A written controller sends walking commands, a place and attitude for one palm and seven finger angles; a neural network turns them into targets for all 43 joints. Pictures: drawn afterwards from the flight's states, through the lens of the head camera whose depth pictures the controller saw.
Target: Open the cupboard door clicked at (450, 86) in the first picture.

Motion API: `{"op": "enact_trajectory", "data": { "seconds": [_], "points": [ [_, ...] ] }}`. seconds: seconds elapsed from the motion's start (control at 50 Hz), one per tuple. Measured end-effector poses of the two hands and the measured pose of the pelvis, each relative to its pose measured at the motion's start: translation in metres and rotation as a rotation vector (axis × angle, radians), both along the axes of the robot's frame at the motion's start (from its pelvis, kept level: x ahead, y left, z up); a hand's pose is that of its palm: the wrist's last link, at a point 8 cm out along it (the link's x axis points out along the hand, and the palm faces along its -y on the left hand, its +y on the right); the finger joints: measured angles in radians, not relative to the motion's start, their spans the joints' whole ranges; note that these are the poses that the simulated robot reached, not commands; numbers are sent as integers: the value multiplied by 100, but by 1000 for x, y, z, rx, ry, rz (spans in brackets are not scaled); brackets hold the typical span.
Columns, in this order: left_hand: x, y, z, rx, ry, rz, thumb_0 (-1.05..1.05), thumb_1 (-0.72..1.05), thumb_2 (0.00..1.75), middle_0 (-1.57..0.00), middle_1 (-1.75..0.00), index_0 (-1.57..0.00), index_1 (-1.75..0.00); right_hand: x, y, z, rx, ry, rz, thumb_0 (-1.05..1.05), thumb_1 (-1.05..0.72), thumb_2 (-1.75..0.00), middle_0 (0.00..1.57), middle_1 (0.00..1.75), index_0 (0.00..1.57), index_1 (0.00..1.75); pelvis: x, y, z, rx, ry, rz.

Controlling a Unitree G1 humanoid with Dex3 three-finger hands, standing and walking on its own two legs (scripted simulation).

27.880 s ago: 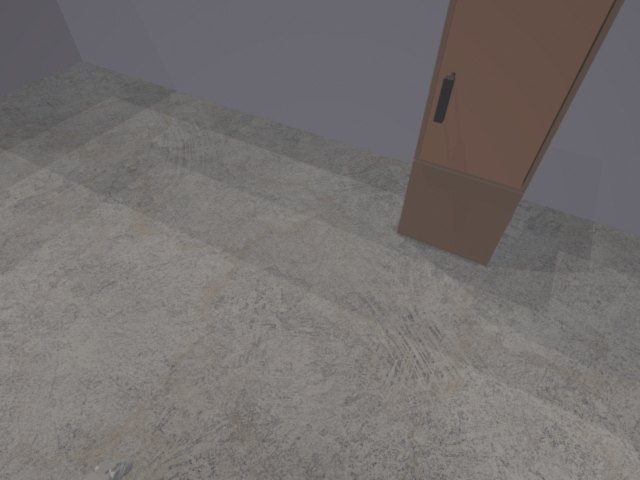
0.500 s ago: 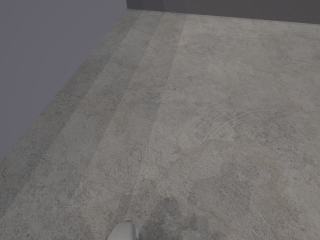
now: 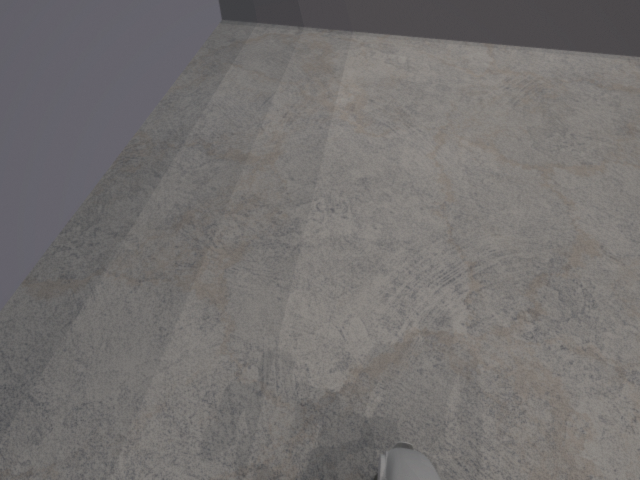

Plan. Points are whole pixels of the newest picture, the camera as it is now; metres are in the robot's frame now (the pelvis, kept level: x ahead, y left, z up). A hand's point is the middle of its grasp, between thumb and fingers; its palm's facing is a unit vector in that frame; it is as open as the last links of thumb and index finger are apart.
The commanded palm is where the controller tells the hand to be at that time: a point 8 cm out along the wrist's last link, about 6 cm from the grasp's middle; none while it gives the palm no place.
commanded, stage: turn to face it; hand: left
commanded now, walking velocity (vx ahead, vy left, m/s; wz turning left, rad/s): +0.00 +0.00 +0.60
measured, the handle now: out of the picture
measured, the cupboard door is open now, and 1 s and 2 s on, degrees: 51 51 51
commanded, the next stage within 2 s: none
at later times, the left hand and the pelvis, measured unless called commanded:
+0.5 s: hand (227, 429) +0.22 +0.16 -0.20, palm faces +0.25 -0.96 -0.12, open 7.2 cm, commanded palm none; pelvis +0.15 -0.03 -0.02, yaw +13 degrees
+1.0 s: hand (217, 454) +0.18 +0.16 -0.16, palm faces +0.47 -0.82 -0.33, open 7.4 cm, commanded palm none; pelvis +0.20 -0.08 -0.01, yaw +30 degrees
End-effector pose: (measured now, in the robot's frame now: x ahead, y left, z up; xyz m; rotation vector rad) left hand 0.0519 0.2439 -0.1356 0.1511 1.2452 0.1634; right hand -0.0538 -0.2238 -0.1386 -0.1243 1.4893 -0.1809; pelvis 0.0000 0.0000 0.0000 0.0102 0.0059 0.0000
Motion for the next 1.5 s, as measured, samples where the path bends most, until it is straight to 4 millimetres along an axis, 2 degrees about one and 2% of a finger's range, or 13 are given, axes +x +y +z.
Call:
{"op": "enact_trajectory", "data": {
  "seconds": [0.14,0.2,0.26,0.32,0.44,0.56,0.7,0.82,0.98,1.1,1.22,1.36,1.5],
  "points": [
    [139,-31,-6,55,-126,-117,0,92,90,-19,-30,-20,-30,9,-16,-17,47,156,-98,1,-91,-90,20,30,20,30,74,-37,-22,18,7,7],
    [166,-50,-3,36,-174,-98,0,92,90,-20,-30,-20,-30,42,-28,-18,44,166,-73,1,-91,-90,20,30,20,30,91,-44,-19,3,-1,54],
    [171,-64,-1,2,-182,-46,0,91,90,-20,-30,-20,-30,95,-41,-14,25,104,-18,1,-91,-90,20,30,20,30,104,-48,-12,5,-2,88],
    [165,-74,-5,-39,-158,9,0,91,90,-20,-30,-20,-30,158,-51,-8,-1,-5,49,1,-91,-90,20,30,20,30,117,-49,-7,5,4,122],
    [157,-53,-17,-56,-164,137,-3,93,90,-20,-30,-21,-30,276,-49,6,-57,-209,205,1,-91,-90,19,30,20,30,136,-39,-10,-22,5,198],
    [126,-15,-42,-44,-68,236,-1,92,90,-20,-30,-21,-30,353,-26,12,-100,-355,340,1,-91,-90,19,30,20,30,150,-20,-26,-41,13,262],
    [100,12,-14,34,-21,331,0,91,90,-20,-30,-20,-30,376,-13,20,-75,-313,439,1,-91,-90,20,30,20,30,163,-21,-8,-50,34,333],
    [91,8,4,92,-6,393,0,91,90,-20,-30,-20,-30,387,-19,11,-28,-254,485,1,-91,-90,20,30,21,30,176,-36,-3,-43,36,398],
    [97,-39,11,150,-40,446,0,91,90,-20,-30,-20,-30,420,-54,-20,18,-198,529,1,-91,-90,20,30,21,30,196,-77,-16,-2,34,500],
    [85,-88,16,95,-12,527,0,90,90,-20,-30,-20,-30,458,-56,-9,27,-204,604,1,-91,-90,20,30,20,30,207,-89,-4,29,26,587],
    [59,-116,7,47,9,636,0,92,90,-20,-30,-21,-30,496,-29,2,32,-240,720,1,-91,-90,19,30,20,30,212,-94,-2,32,21,670],
    [3,-121,-21,6,55,772,0,91,90,-20,-30,-21,-30,529,40,7,48,-354,891,1,-91,-90,19,30,20,30,203,-81,-18,-2,11,768],
    [-18,-103,-20,23,63,858,0,91,90,-20,-30,-20,-30,521,66,17,45,-378,989,1,-91,-90,20,30,20,30,198,-77,-13,-21,6,848]
  ]
}}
